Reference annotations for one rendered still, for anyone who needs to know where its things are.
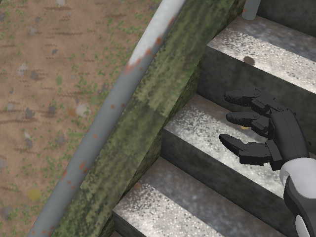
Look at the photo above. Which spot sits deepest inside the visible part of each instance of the right robot forearm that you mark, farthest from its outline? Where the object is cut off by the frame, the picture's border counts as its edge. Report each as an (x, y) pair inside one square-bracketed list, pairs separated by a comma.
[(299, 179)]

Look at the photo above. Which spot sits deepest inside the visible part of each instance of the robot right hand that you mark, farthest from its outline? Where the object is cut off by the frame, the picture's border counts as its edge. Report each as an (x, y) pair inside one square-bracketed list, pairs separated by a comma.
[(271, 120)]

